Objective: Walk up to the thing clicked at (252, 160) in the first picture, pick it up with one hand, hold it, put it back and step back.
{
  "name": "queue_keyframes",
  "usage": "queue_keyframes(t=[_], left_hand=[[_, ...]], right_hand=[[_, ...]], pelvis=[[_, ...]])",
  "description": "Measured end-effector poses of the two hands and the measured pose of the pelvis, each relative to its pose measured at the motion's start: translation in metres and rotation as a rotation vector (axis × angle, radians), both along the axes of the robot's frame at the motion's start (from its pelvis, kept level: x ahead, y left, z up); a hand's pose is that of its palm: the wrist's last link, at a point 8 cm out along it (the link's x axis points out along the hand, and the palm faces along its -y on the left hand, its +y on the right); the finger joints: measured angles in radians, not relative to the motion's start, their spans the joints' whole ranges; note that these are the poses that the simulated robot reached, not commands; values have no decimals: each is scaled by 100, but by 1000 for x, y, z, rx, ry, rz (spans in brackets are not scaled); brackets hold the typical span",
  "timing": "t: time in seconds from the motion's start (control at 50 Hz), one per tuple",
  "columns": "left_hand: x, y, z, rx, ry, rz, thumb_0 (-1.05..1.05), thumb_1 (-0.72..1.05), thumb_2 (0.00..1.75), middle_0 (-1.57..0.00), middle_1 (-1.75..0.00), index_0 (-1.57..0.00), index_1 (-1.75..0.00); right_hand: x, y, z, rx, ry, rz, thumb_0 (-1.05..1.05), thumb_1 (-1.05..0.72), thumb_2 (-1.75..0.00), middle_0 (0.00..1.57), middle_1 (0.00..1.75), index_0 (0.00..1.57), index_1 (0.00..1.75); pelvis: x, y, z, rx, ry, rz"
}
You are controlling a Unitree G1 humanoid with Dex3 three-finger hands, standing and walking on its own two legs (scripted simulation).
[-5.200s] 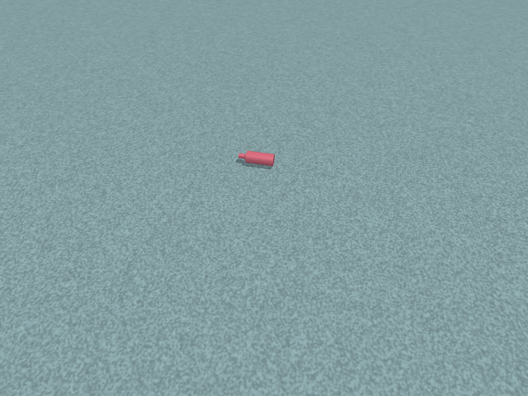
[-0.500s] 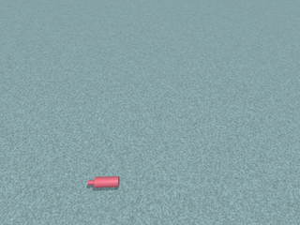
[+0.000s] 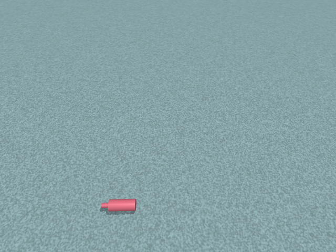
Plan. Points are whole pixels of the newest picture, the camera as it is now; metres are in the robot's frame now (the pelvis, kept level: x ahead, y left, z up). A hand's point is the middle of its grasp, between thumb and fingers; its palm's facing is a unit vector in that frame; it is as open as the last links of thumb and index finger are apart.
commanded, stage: walk up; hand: left
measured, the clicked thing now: (118, 205) +0.50 +0.28 -0.75
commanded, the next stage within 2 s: stand in 1.98 s
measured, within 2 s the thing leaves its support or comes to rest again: neither
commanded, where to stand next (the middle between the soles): +0.07 +0.00 m, yaw +1 degrees
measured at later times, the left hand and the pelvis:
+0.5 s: hand out of the picture +0.11 +0.25 -0.18, palm faces -0.01 -0.93 -0.37, open 7.4 cm; pelvis +0.08 -0.02 -0.02, yaw -1 degrees
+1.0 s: hand out of the picture +0.09 +0.23 -0.14, palm faces -0.02 -0.86 -0.51, open 7.4 cm; pelvis +0.03 -0.05 -0.01, yaw +0 degrees
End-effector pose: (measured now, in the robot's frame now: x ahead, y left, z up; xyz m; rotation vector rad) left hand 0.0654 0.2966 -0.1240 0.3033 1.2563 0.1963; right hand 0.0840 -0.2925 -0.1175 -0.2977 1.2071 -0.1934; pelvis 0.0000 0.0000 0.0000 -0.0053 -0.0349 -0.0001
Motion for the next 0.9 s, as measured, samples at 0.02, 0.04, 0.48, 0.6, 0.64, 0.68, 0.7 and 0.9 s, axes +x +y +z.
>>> queue_keyframes(t=[0.02, 0.04, 0.48, 0.6, 0.64, 0.68, 0.7, 0.9], left_hand=[[0, 0, 0, -2, -5, -5, 1, 90, 90, -21, -30, -20, -30], [0, 1, 0, -1, -8, -10, 1, 90, 90, -21, -30, -20, -30], [32, -6, -12, 48, 72, 31, 1, 90, 90, -21, -30, -20, -30], [88, -17, -18, 11, -7, 15, 1, 90, 90, -21, -30, -20, -30], [102, -21, -15, 9, -39, -6, 1, 90, 90, -21, -30, -20, -30], [110, -24, -12, 17, -65, -19, 1, 90, 90, -21, -30, -20, -30], [111, -26, -10, 26, -76, -24, 1, 90, 90, -21, -30, -20, -30], [52, -34, 13, 154, -46, -42, 0, 90, 90, -21, -30, -20, -30]], right_hand=[[0, -1, 0, 2, -6, 1, 1, -91, -90, 20, 30, 20, 30], [-1, -2, 1, 3, -10, 0, 1, -91, -90, 20, 30, 20, 30], [47, -39, -15, -48, 72, 1, 1, -91, -90, 20, 30, 20, 30], [90, -21, -11, -35, -12, 14, 1, -91, -90, 20, 30, 20, 30], [103, -20, -10, -30, -50, 22, 1, -91, -90, 20, 30, 20, 30], [115, -22, -10, -25, -89, 33, 1, -91, -90, 20, 30, 20, 30], [119, -24, -11, -22, -106, 39, 0, -91, -90, 20, 30, 20, 30], [108, -52, -34, 37, -124, 30, 0, -91, -90, 20, 30, 20, 30]], pelvis=[[1, 0, -1, 3, -1, 0], [3, -1, -1, 8, -1, -1], [77, -20, -19, -10, -12, -11], [80, -19, -17, 1, -13, -5], [78, -21, -17, 5, -6, -13], [74, -24, -18, 8, -2, -16], [72, -25, -19, 10, 0, -19], [40, -51, -27, 47, -4, -38]])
